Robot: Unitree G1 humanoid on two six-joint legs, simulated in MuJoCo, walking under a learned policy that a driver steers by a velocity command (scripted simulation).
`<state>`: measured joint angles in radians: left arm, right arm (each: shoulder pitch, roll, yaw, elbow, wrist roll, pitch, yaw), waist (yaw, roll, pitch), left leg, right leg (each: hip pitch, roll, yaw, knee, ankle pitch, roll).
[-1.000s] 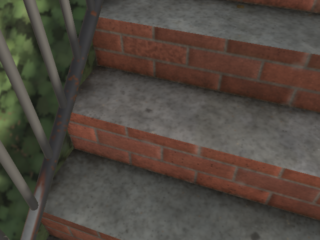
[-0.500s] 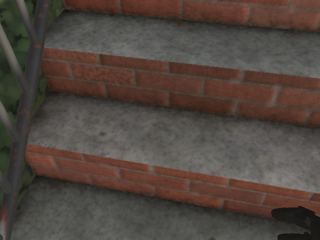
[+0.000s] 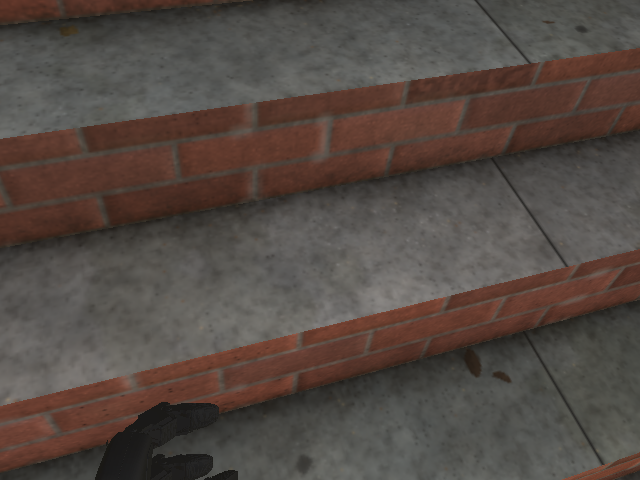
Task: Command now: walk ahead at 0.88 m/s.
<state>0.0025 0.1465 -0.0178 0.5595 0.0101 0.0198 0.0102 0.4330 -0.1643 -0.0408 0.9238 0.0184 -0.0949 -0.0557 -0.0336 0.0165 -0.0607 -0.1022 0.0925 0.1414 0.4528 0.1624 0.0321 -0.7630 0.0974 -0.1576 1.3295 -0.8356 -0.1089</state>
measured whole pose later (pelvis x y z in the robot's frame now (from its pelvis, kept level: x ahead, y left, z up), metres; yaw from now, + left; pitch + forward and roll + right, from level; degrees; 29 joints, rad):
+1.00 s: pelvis +0.35 +0.30 +0.31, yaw +37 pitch +5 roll -4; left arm 0.29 0.26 0.03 0.85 0.07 -0.16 0.03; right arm -0.10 -0.19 -0.02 0.45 -0.03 -0.07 -0.04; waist -0.02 -0.04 0.00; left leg -1.24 -0.10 -0.18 2.12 -0.72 0.11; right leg 0.03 0.07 -0.15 0.28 -0.40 -0.01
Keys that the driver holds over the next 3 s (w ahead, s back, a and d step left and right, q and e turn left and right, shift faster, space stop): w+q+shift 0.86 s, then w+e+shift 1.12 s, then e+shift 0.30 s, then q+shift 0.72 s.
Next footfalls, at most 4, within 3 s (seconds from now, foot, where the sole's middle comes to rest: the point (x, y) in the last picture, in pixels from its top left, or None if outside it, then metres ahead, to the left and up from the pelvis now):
0.38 left None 0.23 0.18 -0.45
0.86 right None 0.31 0.15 -0.45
1.06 left None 0.44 0.54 -0.25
1.56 right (12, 106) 0.71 0.40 -0.06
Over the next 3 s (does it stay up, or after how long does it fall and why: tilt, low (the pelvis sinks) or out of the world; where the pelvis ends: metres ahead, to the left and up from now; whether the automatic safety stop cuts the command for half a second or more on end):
stays up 1.23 0.38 1.02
